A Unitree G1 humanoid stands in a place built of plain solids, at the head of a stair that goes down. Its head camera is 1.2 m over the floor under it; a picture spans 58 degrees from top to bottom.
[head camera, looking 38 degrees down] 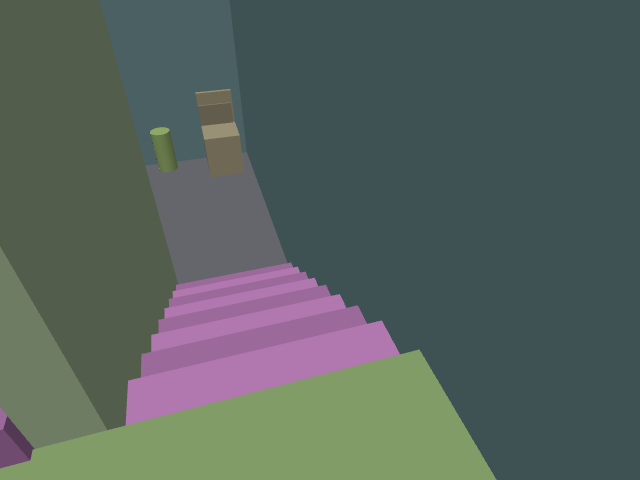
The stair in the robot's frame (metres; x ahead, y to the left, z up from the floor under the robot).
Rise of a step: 0.17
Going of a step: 0.26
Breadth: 0.99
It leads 17 degrees to the left of straight ahead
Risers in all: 9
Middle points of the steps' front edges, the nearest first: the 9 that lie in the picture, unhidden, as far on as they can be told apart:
0.79 0.14 0.00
1.06 0.22 -0.16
1.31 0.29 -0.33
1.55 0.36 -0.50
1.79 0.44 -0.66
2.03 0.51 -0.83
2.28 0.58 -0.99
2.52 0.66 -1.16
2.76 0.73 -1.32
